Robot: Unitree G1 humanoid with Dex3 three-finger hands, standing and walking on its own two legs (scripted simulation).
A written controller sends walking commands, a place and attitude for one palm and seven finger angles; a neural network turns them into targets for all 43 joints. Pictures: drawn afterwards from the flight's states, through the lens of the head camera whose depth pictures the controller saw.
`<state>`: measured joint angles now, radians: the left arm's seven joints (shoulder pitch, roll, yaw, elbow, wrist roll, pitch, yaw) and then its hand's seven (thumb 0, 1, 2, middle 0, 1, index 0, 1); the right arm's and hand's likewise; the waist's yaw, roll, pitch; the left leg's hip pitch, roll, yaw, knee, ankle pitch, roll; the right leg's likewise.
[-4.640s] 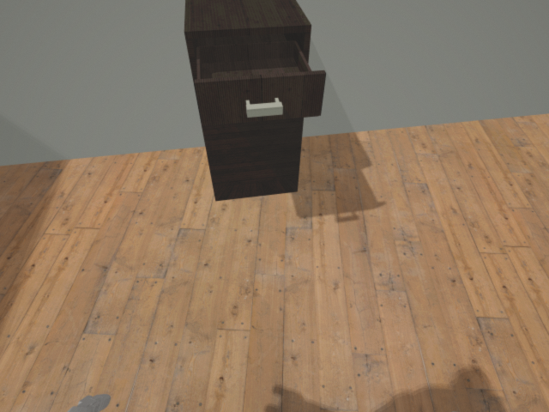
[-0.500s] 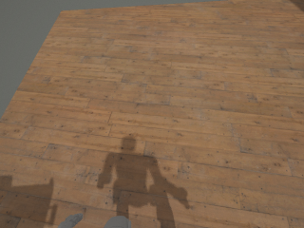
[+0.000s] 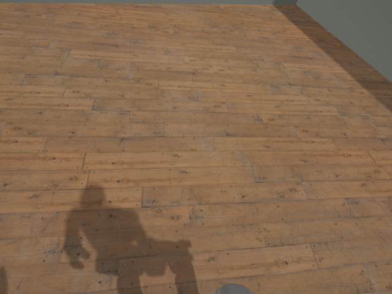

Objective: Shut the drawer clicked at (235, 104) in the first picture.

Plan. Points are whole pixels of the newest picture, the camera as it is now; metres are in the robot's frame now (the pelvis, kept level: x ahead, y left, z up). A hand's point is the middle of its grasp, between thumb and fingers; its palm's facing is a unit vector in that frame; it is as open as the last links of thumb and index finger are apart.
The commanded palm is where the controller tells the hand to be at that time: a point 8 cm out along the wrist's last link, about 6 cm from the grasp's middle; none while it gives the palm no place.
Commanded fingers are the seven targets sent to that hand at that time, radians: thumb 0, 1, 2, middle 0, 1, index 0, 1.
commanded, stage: walk to a spot facing it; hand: left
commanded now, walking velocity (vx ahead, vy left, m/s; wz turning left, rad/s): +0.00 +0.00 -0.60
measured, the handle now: out of the picture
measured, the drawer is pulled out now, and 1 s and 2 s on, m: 0.29 0.29 0.29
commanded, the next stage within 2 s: turn to face it in 0.58 s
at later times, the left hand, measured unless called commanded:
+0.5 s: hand (152, 281) +0.16 +0.10 -0.15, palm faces -0.24 -0.94 -0.25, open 7.3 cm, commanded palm none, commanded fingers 0.00 0.90 0.90 -0.20 -0.30 -0.20 -0.30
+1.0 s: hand (146, 257) +0.22 +0.13 -0.20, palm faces -0.18 -0.97 -0.14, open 7.3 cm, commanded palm none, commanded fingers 0.00 0.90 0.90 -0.20 -0.30 -0.20 -0.30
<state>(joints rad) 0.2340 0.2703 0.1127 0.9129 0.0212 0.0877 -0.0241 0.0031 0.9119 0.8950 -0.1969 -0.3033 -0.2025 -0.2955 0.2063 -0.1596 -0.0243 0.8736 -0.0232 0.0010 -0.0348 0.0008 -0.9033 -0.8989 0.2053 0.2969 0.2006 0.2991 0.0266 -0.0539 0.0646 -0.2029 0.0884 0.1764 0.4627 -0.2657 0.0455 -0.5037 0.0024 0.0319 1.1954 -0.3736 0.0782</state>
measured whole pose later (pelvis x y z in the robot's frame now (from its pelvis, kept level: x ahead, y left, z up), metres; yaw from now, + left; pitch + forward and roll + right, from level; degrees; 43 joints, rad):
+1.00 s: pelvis +0.17 -0.04 -0.02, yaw -16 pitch -2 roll -3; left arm 0.28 0.17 0.06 1.05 0.01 0.02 0.03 0.00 0.91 0.89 -0.20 -0.30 -0.20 -0.30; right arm 0.19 -0.15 -0.04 0.98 -0.01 -0.02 -0.02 -0.01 -0.94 -0.90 0.21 0.30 0.20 0.30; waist 0.02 -0.02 0.08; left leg -0.35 -0.03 0.08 0.53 -0.15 0.12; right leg -0.39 -0.04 -0.02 1.17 -0.43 0.04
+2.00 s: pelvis +0.18 -0.08 -0.01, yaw +21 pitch +0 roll +3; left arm 0.29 0.15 0.03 0.90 0.02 0.00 0.03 0.00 0.93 0.89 -0.20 -0.30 -0.21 -0.30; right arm 0.15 -0.28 -0.09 0.95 -0.03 0.09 0.02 0.00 -0.91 -0.90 0.20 0.30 0.19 0.30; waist 0.01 0.02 0.08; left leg -0.46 0.06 0.00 1.00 -0.39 -0.08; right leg -0.12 -0.12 -0.22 0.50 -0.38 -0.01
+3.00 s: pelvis +0.22 -0.06 -0.01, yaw +57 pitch +0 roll +1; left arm 0.24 0.19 0.04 0.88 0.03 0.02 0.02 0.00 0.91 0.89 -0.20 -0.30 -0.21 -0.30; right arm 0.18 -0.27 -0.09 0.96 -0.02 0.09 0.03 0.00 -0.91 -0.90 0.20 0.30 0.19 0.30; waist 0.00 0.01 0.09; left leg -0.41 0.06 0.03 0.95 -0.42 -0.07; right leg -0.20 -0.15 -0.27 0.51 -0.29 0.00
